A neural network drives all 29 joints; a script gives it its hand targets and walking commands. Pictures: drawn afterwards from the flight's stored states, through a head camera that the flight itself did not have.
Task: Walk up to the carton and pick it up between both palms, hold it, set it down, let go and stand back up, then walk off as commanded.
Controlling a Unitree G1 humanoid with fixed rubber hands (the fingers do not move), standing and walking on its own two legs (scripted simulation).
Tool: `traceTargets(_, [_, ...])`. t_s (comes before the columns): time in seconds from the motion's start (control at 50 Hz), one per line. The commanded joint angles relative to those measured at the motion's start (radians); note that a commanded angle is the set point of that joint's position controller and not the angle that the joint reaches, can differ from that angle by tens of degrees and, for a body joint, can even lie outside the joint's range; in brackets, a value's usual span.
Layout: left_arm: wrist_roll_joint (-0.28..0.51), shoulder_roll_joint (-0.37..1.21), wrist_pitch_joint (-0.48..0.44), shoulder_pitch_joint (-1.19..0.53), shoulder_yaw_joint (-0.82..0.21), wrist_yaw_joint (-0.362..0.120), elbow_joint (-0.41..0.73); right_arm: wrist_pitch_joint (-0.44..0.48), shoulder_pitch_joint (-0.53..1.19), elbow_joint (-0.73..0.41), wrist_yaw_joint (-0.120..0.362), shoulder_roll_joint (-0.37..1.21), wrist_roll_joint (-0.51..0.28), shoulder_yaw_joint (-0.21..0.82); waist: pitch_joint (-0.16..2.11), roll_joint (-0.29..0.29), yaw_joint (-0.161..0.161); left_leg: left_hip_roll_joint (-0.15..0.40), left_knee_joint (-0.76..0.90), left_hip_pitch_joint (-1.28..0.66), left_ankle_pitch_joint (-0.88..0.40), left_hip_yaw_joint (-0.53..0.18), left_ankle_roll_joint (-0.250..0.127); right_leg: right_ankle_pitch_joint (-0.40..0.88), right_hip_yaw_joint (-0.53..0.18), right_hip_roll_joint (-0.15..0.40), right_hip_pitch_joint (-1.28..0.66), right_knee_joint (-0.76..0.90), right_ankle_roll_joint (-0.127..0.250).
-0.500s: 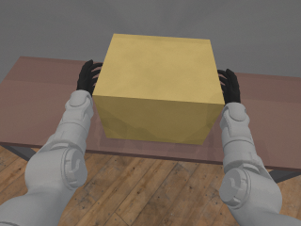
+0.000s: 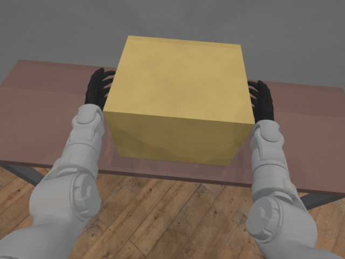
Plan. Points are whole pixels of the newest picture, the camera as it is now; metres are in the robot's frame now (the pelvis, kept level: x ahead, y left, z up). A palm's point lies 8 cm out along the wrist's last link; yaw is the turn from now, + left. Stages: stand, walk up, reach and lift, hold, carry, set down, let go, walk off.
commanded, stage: set down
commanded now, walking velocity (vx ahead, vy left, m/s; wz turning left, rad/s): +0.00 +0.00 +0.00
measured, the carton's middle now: (178, 101) +0.51 +0.01 +0.02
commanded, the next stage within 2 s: none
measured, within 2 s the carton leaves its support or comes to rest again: neither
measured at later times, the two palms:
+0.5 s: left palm (95, 104) +0.43 +0.21 +0.07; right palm (262, 117) +0.43 -0.18 +0.07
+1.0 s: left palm (95, 101) +0.45 +0.22 +0.05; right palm (261, 115) +0.45 -0.19 +0.05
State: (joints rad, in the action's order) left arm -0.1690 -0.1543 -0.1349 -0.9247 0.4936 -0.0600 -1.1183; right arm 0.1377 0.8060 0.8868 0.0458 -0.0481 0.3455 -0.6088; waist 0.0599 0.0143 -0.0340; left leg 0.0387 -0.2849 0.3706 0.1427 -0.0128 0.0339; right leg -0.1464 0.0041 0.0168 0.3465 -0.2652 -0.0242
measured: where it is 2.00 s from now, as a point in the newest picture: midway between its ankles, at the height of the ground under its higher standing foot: outside the picture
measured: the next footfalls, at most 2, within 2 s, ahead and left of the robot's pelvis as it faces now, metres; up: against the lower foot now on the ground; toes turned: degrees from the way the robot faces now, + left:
none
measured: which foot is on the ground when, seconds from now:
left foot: down 0.00-1.00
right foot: down 0.00-1.00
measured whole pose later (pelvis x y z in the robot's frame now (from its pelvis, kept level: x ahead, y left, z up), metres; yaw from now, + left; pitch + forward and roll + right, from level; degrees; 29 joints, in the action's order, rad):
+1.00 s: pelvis -0.01 +0.00 -0.02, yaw -1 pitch +24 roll -1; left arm 0.32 -0.33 -0.27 -1.13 -0.06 0.02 -1.57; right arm 0.16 1.01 1.34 -0.01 -0.26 -0.22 -0.03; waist 0.25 0.01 0.00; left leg 0.05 -0.51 0.71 0.22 0.00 0.04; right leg -0.21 -0.01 0.00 0.68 -0.46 -0.02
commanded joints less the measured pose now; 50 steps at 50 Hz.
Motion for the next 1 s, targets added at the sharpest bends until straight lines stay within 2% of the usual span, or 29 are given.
traceTargets(0.0, [-0.054,0.386,-0.003,-0.518,-0.188,-0.119,0.032,0.026,0.520,-0.034,0.138,0.431,0.062,0.299,0.490,0.008,0.013,-0.042,-0.003,-0.102,-0.247,0.148,-0.017,0.360,0.092,-0.015,-0.339,-0.070,-0.042])
traceTargets(0.1, [-0.063,0.397,0.000,-0.517,-0.184,-0.121,0.045,0.016,0.509,-0.040,0.142,0.432,0.077,0.281,0.469,-0.001,0.022,-0.038,-0.002,-0.146,-0.250,0.136,-0.013,0.292,0.103,-0.024,-0.286,-0.053,-0.037])
traceTargets(0.22, [-0.081,0.382,0.006,-0.484,-0.164,-0.121,0.041,0.006,0.486,-0.052,0.144,0.426,0.086,0.285,0.459,0.010,0.012,-0.039,-0.008,-0.159,-0.274,0.137,-0.015,0.312,0.102,-0.029,-0.283,-0.054,-0.038])
traceTargets(0.3, [-0.083,0.389,0.013,-0.486,-0.173,-0.114,0.063,0.003,0.476,-0.045,0.144,0.413,0.084,0.260,0.456,-0.019,0.018,-0.032,-0.015,-0.196,-0.306,0.132,-0.007,0.274,0.105,-0.037,-0.245,-0.043,-0.031])
traceTargets(0.36, [-0.095,0.407,0.024,-0.479,-0.161,-0.116,0.069,-0.006,0.475,-0.050,0.148,0.433,0.098,0.241,0.425,-0.018,0.017,-0.031,-0.021,-0.220,-0.328,0.132,-0.004,0.245,0.109,-0.040,-0.214,-0.032,-0.030])
traceTargets(0.38, [-0.094,0.378,0.026,-0.472,-0.160,-0.113,0.065,-0.006,0.471,-0.053,0.145,0.396,0.095,0.249,0.450,-0.024,0.010,-0.031,-0.024,-0.230,-0.329,0.135,-0.006,0.251,0.107,-0.040,-0.213,-0.034,-0.029])
traceTargets(0.4, [-0.096,0.382,0.024,-0.473,-0.164,-0.110,0.077,-0.006,0.470,-0.060,0.143,0.403,0.097,0.238,0.445,-0.024,0.019,-0.034,-0.027,-0.227,-0.337,0.135,-0.005,0.259,0.110,-0.042,-0.213,-0.037,-0.031])
traceTargets(0.42, [-0.099,0.352,0.025,-0.472,-0.146,-0.111,0.061,-0.008,0.459,-0.056,0.139,0.387,0.102,0.235,0.441,-0.010,0.011,-0.034,-0.024,-0.212,-0.328,0.139,-0.009,0.268,0.105,-0.037,-0.226,-0.035,-0.034])
traceTargets(0.46, [-0.100,0.339,0.028,-0.469,-0.147,-0.104,0.076,-0.014,0.455,-0.061,0.133,0.363,0.098,0.225,0.444,-0.025,0.023,-0.037,-0.023,-0.205,-0.320,0.135,-0.010,0.276,0.103,-0.036,-0.237,-0.039,-0.035])
traceTargets(0.5, [-0.096,0.307,0.022,-0.466,-0.137,-0.095,0.085,-0.013,0.448,-0.063,0.126,0.340,0.091,0.225,0.447,-0.017,0.017,-0.036,-0.021,-0.202,-0.318,0.137,-0.013,0.284,0.101,-0.036,-0.244,-0.043,-0.036])
traceTargets(0.54, [-0.081,0.220,0.018,-0.470,-0.128,-0.076,0.090,-0.010,0.443,-0.081,0.107,0.247,0.074,0.211,0.475,-0.012,0.021,-0.041,-0.023,-0.181,-0.298,0.138,-0.015,0.298,0.097,-0.029,-0.267,-0.051,-0.039])
traceTargets(0.56, [-0.068,0.185,0.013,-0.472,-0.131,-0.062,0.088,-0.010,0.443,-0.061,0.096,0.204,0.056,0.208,0.483,-0.015,0.032,-0.041,-0.024,-0.175,-0.299,0.132,-0.013,0.301,0.097,-0.030,-0.267,-0.055,-0.040])
traceTargets(0.6, [-0.033,0.105,0.005,-0.482,-0.160,-0.031,0.098,-0.009,0.434,-0.031,0.075,0.132,0.006,0.220,0.487,-0.039,0.031,-0.035,-0.033,-0.182,-0.307,0.127,-0.009,0.283,0.094,-0.028,-0.245,-0.056,-0.037])
traceTargets(0.64, [0.026,-0.026,-0.016,-0.488,-0.194,0.011,0.073,0.004,0.441,0.011,0.039,0.002,-0.078,0.256,0.509,-0.039,0.029,-0.037,-0.047,-0.159,-0.304,0.120,-0.005,0.281,0.086,-0.026,-0.223,-0.064,-0.033])
traceTargets(0.68, [0.107,-0.126,-0.041,-0.514,-0.252,0.046,0.029,0.016,0.470,0.059,0.008,-0.095,-0.174,0.313,0.569,-0.048,0.028,-0.040,-0.074,-0.115,-0.301,0.119,0.001,0.311,0.074,-0.028,-0.200,-0.086,-0.029])
traceTargets(0.72, [0.198,-0.188,-0.077,-0.546,-0.301,0.068,-0.045,0.014,0.515,0.094,-0.013,-0.123,-0.266,0.390,0.619,-0.014,0.001,-0.044,-0.094,-0.022,-0.245,0.122,-0.008,0.314,0.056,-0.027,-0.197,-0.119,-0.029])
traceTargets(0.74, [0.248,-0.199,-0.101,-0.574,-0.335,0.077,-0.071,0.016,0.546,0.119,-0.021,-0.132,-0.317,0.433,0.647,-0.006,0.001,-0.043,-0.115,0.015,-0.237,0.117,-0.010,0.322,0.052,-0.027,-0.179,-0.141,-0.028])
traceTargets(0.78, [0.333,-0.204,-0.146,-0.608,-0.394,0.086,-0.110,0.026,0.587,0.148,-0.032,-0.153,-0.386,0.482,0.717,-0.004,-0.012,-0.035,-0.144,0.059,-0.237,0.111,-0.008,0.335,0.049,-0.028,-0.145,-0.182,-0.022])
traceTargets(0.84, [0.431,-0.245,-0.181,-0.652,-0.487,0.081,-0.235,0.039,0.638,0.220,-0.051,-0.239,-0.470,0.523,0.778,-0.014,0.017,-0.025,-0.198,0.070,-0.268,0.097,0.003,0.359,0.062,-0.030,-0.067,-0.224,-0.012])
traceTargets(0.88, [0.482,-0.329,-0.197,-0.647,-0.530,0.081,-0.288,0.058,0.650,0.249,-0.061,-0.367,-0.529,0.547,0.829,-0.038,0.018,-0.019,-0.239,0.038,-0.324,0.092,0.017,0.385,0.066,-0.037,-0.021,-0.249,-0.005])
traceTargets(0.92, [0.519,-0.350,-0.208,-0.676,-0.573,0.082,-0.312,0.078,0.696,0.277,-0.064,-0.421,-0.578,0.570,0.854,-0.059,0.028,-0.011,-0.280,-0.001,-0.405,0.088,0.037,0.393,0.076,-0.050,0.047,-0.263,0.003])
traceTargets(0.98, [0.541,-0.381,-0.205,-0.657,-0.597,0.085,-0.326,0.112,0.724,0.350,-0.058,-0.502,-0.660,0.633,0.870,-0.089,-0.003,0.002,-0.338,-0.062,-0.543,0.081,0.063,0.397,0.086,-0.069,0.133,-0.281,0.011])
